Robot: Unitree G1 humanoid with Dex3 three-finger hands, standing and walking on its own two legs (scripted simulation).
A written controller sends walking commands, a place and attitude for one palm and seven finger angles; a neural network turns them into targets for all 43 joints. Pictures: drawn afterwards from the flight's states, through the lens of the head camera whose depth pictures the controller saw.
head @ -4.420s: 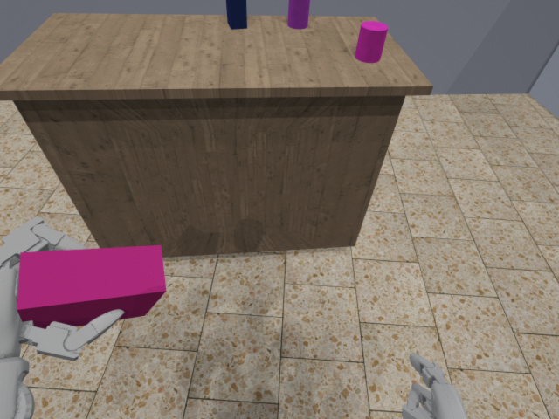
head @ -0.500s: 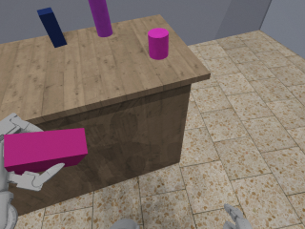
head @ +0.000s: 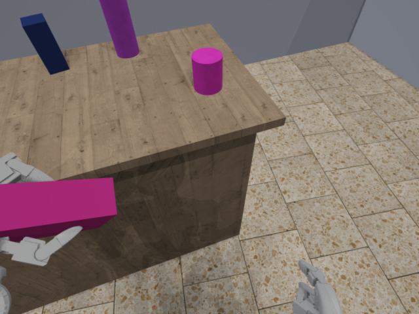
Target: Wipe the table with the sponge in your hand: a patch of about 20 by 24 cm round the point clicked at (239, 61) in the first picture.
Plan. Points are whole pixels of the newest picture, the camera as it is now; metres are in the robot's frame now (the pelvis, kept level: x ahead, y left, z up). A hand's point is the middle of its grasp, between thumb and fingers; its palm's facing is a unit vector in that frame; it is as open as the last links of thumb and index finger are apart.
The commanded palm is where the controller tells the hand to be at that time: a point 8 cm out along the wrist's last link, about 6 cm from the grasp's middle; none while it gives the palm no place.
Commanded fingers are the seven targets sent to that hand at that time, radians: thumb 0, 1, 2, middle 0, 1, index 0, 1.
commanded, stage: come to a stop and stand still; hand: left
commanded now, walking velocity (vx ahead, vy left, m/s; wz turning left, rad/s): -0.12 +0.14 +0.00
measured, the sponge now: (74, 208) +0.23 +0.21 +0.16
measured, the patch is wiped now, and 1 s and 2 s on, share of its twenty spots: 0.00 0.00 0.00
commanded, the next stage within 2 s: look again from close up in 0.82 s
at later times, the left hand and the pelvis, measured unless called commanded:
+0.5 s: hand out of the picture +0.22 +0.29 +0.20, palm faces +0.47 -0.81 -0.36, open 9.4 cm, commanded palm +0.15 +0.30 +0.19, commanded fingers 0.00 0.10 1.30 -1.20 -1.60 -1.20 -1.60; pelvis -0.02 +0.03 +0.00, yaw -3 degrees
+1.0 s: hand (14, 207) +0.22 +0.28 +0.17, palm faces +0.39 -0.84 -0.38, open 9.4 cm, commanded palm +0.16 +0.32 +0.19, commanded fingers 0.00 0.10 1.30 -1.20 -1.60 -1.20 -1.60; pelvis -0.01 +0.05 +0.01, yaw -3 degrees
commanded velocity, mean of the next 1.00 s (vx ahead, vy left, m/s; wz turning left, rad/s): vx -0.01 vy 0.02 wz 0.00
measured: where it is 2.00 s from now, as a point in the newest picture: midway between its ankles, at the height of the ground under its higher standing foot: outside the picture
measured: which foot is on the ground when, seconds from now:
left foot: down 0.00-0.00, up 0.02-0.28, down 0.30-1.00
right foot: down 0.00-1.00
